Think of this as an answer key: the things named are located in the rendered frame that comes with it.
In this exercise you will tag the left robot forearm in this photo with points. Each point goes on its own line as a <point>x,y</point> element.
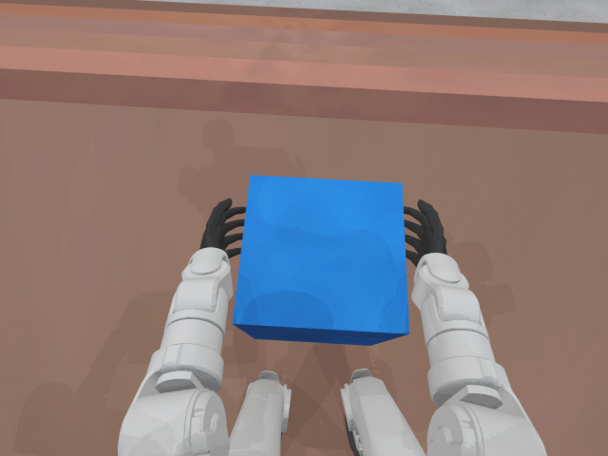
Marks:
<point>189,356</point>

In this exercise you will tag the carton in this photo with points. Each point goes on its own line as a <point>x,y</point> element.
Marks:
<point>323,261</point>

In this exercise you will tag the robot left shin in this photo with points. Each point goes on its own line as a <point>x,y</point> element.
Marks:
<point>266,375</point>

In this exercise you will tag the left robot upper arm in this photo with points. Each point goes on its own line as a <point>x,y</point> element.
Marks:
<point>189,422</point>

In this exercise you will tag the right robot upper arm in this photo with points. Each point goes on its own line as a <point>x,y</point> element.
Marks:
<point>459,428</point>

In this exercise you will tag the left robot hand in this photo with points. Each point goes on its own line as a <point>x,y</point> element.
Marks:
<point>216,229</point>

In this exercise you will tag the robot left thigh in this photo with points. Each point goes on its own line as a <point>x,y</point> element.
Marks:
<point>263,416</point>

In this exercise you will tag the right robot forearm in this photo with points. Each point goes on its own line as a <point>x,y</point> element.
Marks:
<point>462,364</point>

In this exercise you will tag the right robot hand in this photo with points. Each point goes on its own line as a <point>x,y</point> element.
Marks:
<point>431,232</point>

